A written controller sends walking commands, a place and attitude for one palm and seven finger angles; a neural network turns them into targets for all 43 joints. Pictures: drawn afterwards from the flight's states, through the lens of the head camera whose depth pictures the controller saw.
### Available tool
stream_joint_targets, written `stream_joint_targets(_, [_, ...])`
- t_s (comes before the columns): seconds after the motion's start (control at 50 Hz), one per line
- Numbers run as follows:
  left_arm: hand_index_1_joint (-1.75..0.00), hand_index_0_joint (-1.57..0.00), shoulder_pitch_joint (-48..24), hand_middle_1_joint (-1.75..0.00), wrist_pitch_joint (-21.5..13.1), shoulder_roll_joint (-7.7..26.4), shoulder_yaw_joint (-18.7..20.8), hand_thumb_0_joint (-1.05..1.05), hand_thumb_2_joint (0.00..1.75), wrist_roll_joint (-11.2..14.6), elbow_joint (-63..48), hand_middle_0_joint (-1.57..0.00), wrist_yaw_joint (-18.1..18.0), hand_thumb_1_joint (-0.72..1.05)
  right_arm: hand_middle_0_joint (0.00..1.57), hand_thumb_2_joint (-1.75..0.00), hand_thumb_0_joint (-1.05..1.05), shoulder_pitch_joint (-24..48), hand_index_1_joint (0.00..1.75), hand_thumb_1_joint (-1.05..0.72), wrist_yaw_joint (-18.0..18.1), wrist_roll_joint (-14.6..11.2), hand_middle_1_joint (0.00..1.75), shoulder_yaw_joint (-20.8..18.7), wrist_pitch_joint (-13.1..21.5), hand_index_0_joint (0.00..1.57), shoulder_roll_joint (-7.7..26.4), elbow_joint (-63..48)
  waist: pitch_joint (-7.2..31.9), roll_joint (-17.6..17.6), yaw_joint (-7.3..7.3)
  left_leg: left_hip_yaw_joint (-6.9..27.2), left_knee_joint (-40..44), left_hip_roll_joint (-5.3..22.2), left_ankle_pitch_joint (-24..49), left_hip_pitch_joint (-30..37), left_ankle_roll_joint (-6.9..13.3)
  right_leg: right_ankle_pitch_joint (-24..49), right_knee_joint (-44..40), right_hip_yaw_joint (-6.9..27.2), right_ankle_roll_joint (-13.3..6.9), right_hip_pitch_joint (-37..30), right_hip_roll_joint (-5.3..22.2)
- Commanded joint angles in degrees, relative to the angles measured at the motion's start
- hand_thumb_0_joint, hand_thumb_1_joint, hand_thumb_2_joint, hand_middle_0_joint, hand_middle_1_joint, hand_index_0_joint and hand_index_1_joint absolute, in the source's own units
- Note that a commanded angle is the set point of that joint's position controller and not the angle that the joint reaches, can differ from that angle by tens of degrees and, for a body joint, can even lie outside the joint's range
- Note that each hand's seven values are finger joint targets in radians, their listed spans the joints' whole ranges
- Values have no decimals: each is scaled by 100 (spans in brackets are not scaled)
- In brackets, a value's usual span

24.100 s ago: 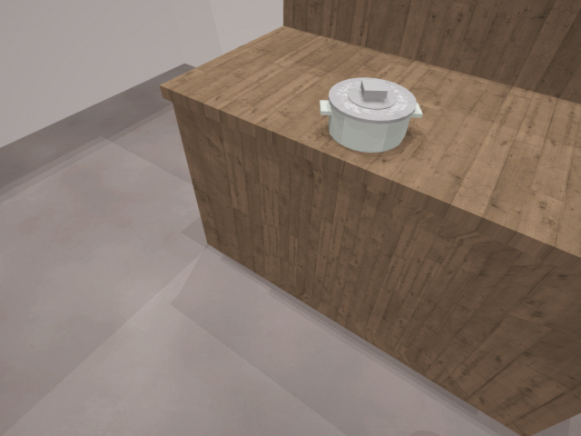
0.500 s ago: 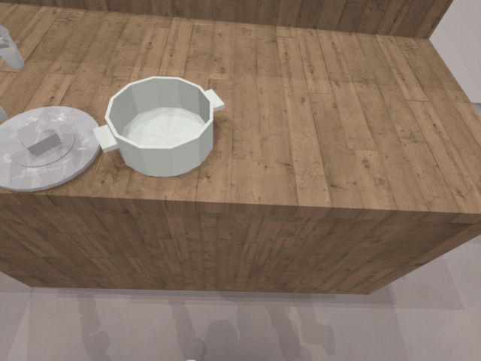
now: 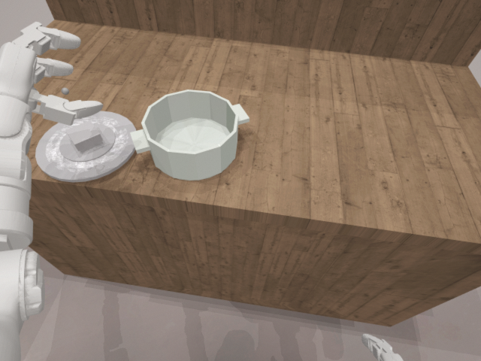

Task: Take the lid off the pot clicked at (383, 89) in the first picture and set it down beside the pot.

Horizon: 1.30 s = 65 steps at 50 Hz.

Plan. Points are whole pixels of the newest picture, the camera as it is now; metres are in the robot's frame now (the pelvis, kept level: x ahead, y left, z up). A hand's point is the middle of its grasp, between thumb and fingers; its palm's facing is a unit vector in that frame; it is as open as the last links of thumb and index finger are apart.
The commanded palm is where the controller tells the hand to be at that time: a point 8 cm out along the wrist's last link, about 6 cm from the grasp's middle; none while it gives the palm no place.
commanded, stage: draw the hand back to the body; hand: left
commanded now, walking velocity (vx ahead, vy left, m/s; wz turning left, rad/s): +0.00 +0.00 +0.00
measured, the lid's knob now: (84, 135) +0.52 +0.35 +0.03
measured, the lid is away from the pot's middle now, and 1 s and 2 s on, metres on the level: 0.22 0.22 0.22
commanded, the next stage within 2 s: step back with the hand held close in 1.62 s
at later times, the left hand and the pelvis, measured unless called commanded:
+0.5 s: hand (65, 115) +0.37 +0.25 +0.22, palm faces +0.49 -0.84 -0.24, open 9.3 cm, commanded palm +0.31 +0.28 +0.22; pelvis +0.02 -0.05 +0.01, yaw -1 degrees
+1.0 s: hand (59, 176) +0.28 +0.23 +0.21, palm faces +0.48 -0.84 -0.24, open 7.5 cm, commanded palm +0.22 +0.25 +0.22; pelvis +0.01 -0.05 +0.01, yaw +0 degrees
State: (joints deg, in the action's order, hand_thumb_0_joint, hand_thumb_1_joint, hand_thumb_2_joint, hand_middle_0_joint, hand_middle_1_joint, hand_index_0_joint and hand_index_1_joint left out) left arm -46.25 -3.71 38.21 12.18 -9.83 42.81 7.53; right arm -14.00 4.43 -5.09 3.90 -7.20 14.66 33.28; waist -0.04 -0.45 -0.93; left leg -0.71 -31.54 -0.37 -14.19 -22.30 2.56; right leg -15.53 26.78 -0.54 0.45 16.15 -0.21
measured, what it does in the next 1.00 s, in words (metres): shifts its weight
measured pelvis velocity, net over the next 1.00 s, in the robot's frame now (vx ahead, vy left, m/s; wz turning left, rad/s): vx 0.01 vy -0.05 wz -0.01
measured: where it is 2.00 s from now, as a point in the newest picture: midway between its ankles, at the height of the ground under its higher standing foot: outside the picture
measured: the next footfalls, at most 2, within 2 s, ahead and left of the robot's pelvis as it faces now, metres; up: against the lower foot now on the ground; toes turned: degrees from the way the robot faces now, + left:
none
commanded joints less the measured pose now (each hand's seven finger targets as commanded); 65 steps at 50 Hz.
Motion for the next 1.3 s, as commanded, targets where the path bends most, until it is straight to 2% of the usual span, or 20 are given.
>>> stream_joint_targets(0.0, [-80,-35,-2306,-80,-294,1194,803,0,70,999,-1714,-35,-967,4,20,-90,0,10,30,-90,97,112,30,-337,526,20,974,-393,1794,-799,-154,202,657,263,1148,2111,-82,1054,-547,-93,-355,-99,-192])
stream_joint_targets(0.04, [-77,-34,-2084,-77,-339,969,790,0,71,1106,-2289,-34,-1094,9,20,-90,0,99,30,-90,39,136,30,-340,708,20,929,-393,1873,-1260,-112,261,698,276,1611,2438,-133,1236,-579,-109,-372,-224,-209])
stream_joint_targets(0.06, [-75,-34,-1797,-75,-335,1182,1074,0,71,1130,-2452,-34,-1167,11,20,-90,0,113,30,-90,23,161,30,-350,768,20,936,-380,1953,-1307,-46,274,705,287,1845,2503,-151,1351,-595,-108,-369,-360,-211])
stream_joint_targets(0.1, [-73,-33,-1120,-73,-299,1352,1421,0,72,1168,-2444,-33,-1261,16,20,-90,0,174,30,-90,7,208,30,-361,802,20,957,-320,1780,-802,32,112,733,261,2097,2216,-106,1763,-626,-102,-324,-732,-199])
stream_joint_targets(0.16, [-69,-32,-685,-69,-305,1088,1364,0,74,1262,-3069,-32,-1268,23,20,-90,0,310,30,-90,-26,200,30,-407,897,20,927,-351,1925,-641,66,-27,734,225,2518,2265,-71,2266,-624,-71,-262,-1088,-178])
stream_joint_targets(0.24, [-63,-30,145,-63,-186,942,1468,0,76,1347,-3089,-30,-1275,32,20,-90,0,406,30,-90,-40,205,30,-446,916,20,921,-269,1572,-202,122,-183,773,166,2449,2043,-3,2642,-673,-36,-195,-1248,-161])
stream_joint_targets(0.34, [-57,-28,557,-57,-244,854,1557,0,79,1414,-4131,-28,-1285,44,20,-90,0,698,30,-90,-28,200,30,-446,1000,20,833,-322,1717,-488,197,-255,776,85,2551,2225,26,3069,-659,18,-137,-1469,-92])
stream_joint_targets(0.38, [-54,-27,897,-54,-206,694,1534,0,80,1439,-4097,-27,-1272,48,20,-90,0,743,30,-90,-28,217,30,-456,1008,20,827,-277,1553,-327,195,-296,744,56,2470,2167,35,3215,-685,31,-96,-1417,-82])
stream_joint_targets(0.42, [-51,-26,1002,-51,-145,564,1450,0,81,1475,-3958,-26,-1280,53,20,-90,0,752,30,-90,-14,202,30,-453,995,20,817,-224,1247,-54,162,-303,840,53,2029,2045,39,2846,-756,21,-72,-1248,-94])
stream_joint_targets(0.52, [-45,-24,1291,-45,-242,656,1650,0,84,1497,-4681,-24,-1330,64,20,-90,0,985,30,-90,22,233,30,-419,1096,20,741,-270,1383,-286,248,-290,890,8,1873,2243,47,2651,-833,64,-62,-1352,-75])
stream_joint_targets(0.56, [-42,-24,1464,-42,-246,373,1456,0,85,1517,-4785,-24,-1315,69,20,-90,0,1071,30,-90,17,241,30,-394,1141,20,690,-273,1240,-253,256,-295,920,1,1868,2267,37,2620,-867,60,-59,-1303,-95])
stream_joint_targets(0.66, [-35,-22,2000,-35,-275,298,1576,0,88,1566,-5166,-22,-1308,81,20,-90,0,1181,30,-90,8,269,30,-389,1189,20,625,-301,1066,-286,317,-302,990,3,1696,2281,28,2376,-977,73,-61,-1292,-95])
stream_joint_targets(0.7, [-33,-21,2247,-33,-270,198,1564,0,89,1608,-5088,-21,-1309,85,20,-90,0,1196,30,-90,11,283,30,-396,1201,20,613,-266,872,-86,283,-295,998,18,1537,2257,38,2179,-1069,76,-49,-1166,-99])
stream_joint_targets(0.74, [-30,-20,2250,-30,-302,106,1501,0,90,1610,-5467,-20,-1305,90,20,-90,0,1263,30,-90,19,291,30,-381,1245,20,570,-311,912,-277,307,-281,1046,2,1520,2352,32,2065,-1098,77,-63,-1186,-108])
stream_joint_targets(0.9, [-30,-20,3259,-30,-365,-166,1504,0,90,1667,-5926,-20,-1303,90,20,-90,0,1366,30,-90,35,346,30,-398,1329,20,510,-302,635,-131,341,-256,1127,29,1406,2385,31,1767,-1231,51,-80,-1116,-113])
stream_joint_targets(0.96, [-30,-20,3458,-30,-432,-247,1436,0,90,1650,-6500,-20,-1294,90,20,-90,0,1409,30,-90,41,376,30,-381,1399,20,471,-337,771,-434,388,-212,1157,17,1516,2514,16,1780,-1221,54,-110,-1225,-111])
stream_joint_targets(1.06, [-30,-20,4241,-30,-475,-307,1533,0,90,1654,-6854,-20,-1292,90,20,-90,0,1389,30,-90,34,425,30,-404,1450,20,451,-346,686,-218,433,-161,1192,41,1585,2488,6,1782,-1210,7,-120,-1271,-121])
stream_joint_targets(1.14, [-30,-20,4715,-30,-511,-474,1398,0,90,1646,-7289,-20,-1266,90,20,-90,0,1431,30,-90,14,431,30,-414,1478,20,414,-390,587,-425,424,-151,1214,62,1482,2502,-21,1587,-1256,2,-133,-1207,-109])
stream_joint_targets(1.24, [-30,-20,5466,-30,-497,-548,1443,0,90,1664,-7452,-20,-1255,90,20,-90,0,1412,30,-90,16,468,30,-422,1498,20,399,-397,341,-99,445,-106,1233,87,1352,2371,-15,1390,-1304,-18,-123,-1131,-108])
stream_joint_targets(1.28, [-30,-20,5582,-30,-571,-612,1335,0,90,1620,-7997,-20,-1234,90,20,-90,0,1459,30,-90,-14,474,30,-424,1546,20,382,-456,474,-430,419,-102,1198,93,1411,2466,-32,1422,-1266,-22,-147,-1146,-93])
